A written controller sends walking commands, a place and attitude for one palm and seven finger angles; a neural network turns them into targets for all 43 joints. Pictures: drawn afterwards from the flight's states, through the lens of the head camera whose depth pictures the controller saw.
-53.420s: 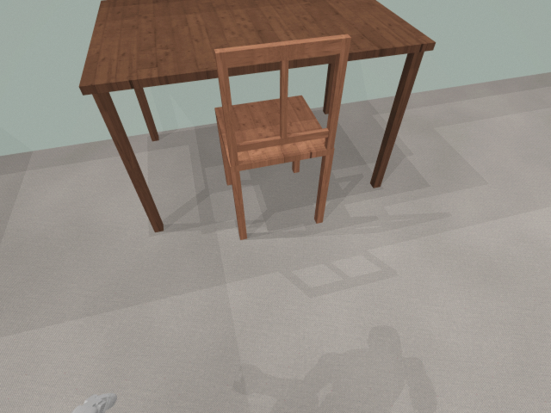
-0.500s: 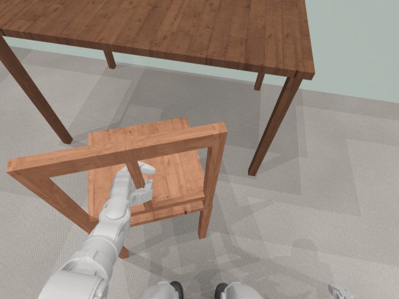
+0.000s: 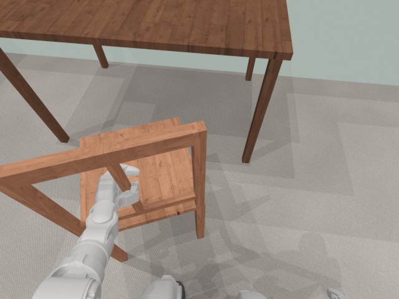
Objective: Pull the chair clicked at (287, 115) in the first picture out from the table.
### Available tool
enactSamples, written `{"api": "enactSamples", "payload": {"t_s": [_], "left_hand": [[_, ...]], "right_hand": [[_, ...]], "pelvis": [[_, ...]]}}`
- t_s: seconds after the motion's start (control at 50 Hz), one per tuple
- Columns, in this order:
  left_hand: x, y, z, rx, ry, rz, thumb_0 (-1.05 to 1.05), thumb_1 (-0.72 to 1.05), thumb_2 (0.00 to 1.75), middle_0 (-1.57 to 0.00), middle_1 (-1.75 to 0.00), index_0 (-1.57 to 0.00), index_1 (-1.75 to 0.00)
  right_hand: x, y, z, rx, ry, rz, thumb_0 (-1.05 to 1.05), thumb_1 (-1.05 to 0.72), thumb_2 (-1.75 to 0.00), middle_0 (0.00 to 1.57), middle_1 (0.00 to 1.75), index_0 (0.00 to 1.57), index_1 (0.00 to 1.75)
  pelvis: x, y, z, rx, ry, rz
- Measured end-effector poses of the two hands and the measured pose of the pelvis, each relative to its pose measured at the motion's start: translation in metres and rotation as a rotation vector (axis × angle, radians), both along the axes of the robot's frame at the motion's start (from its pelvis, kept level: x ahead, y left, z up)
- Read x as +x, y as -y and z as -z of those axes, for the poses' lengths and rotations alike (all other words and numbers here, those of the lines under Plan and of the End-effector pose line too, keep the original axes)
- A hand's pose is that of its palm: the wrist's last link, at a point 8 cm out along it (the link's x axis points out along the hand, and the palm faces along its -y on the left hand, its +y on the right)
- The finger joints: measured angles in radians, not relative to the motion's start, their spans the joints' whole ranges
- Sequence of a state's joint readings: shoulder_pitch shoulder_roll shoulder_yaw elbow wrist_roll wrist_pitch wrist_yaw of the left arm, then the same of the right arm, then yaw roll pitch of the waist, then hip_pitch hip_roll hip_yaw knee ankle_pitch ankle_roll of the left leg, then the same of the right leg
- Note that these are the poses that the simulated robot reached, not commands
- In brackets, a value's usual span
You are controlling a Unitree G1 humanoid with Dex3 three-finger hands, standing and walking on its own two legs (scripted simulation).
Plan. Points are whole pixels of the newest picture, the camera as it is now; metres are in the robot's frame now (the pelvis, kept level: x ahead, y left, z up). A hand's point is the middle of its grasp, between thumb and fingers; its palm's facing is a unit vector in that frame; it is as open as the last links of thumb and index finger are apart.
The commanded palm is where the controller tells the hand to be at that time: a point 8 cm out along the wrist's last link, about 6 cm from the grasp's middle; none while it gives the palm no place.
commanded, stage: step backward, pulling the chair out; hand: left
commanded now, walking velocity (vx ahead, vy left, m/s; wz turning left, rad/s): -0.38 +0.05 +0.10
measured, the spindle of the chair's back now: (127, 189) +0.37 +0.18 -0.09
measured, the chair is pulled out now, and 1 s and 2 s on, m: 0.40 0.57 0.62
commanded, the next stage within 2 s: stop walking, hand still on the chair in 0.84 s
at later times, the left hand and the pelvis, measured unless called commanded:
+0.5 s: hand (131, 238) +0.24 +0.15 -0.06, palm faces +0.11 -0.97 -0.20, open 5.4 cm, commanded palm +0.25 +0.20 -0.05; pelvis -0.09 -0.02 +0.01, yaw -1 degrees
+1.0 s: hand (128, 280) +0.16 +0.14 -0.06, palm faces +0.09 -0.98 -0.19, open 5.4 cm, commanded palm +0.14 +0.20 -0.04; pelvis -0.17 -0.01 +0.00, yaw +3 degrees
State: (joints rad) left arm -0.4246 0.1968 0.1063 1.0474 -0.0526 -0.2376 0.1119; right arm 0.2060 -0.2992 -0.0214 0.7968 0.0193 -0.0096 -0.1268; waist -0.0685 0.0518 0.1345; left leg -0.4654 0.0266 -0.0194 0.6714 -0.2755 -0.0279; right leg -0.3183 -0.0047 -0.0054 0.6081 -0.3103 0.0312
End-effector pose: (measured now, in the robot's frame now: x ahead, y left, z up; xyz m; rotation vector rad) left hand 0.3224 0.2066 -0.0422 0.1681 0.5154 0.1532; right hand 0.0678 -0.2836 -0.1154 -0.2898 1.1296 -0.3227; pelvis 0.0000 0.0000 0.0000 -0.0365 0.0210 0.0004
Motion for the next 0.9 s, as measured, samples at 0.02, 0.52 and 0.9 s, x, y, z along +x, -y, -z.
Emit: {"api": "enactSamples", "payload": {"t_s": [0.02, 0.52, 0.9], "left_hand": [[-0.001, 0.0, 0.0, -0.001, -0.002, 0.01, 0.03, 0.67, 0.79, -0.32, -1.17, -0.5, -1.45], [-0.106, 0.011, -0.003, -0.01, -0.042, -0.01, 0.06, 0.67, 0.79, -0.31, -1.17, -0.5, -1.45], [-0.16, 0.014, -0.003, -0.008, -0.037, 0.01, 0.05, 0.67, 0.79, -0.3, -1.21, -0.5, -1.45]], "right_hand": [[-0.002, 0.005, -0.003, -0.026, -0.003, 0.003, 0.01, -0.9, -0.9, 0.2, 0.3, 0.21, 0.3], [-0.079, -0.025, 0.007, 0.12, -0.001, -0.066, 0.01, -0.9, -0.9, 0.2, 0.3, 0.21, 0.3], [-0.121, -0.018, -0.003, 0.097, 0.096, -0.079, 0.0, -0.9, -0.9, 0.2, 0.3, 0.2, 0.3]], "pelvis": [[-0.001, -0.003, 0.0, 0.001, 0.002, -0.01], [-0.088, 0.015, -0.01, 0.041, 0.006, 0.01], [-0.161, 0.021, 0.0, 0.014, 0.027, -0.023]]}}
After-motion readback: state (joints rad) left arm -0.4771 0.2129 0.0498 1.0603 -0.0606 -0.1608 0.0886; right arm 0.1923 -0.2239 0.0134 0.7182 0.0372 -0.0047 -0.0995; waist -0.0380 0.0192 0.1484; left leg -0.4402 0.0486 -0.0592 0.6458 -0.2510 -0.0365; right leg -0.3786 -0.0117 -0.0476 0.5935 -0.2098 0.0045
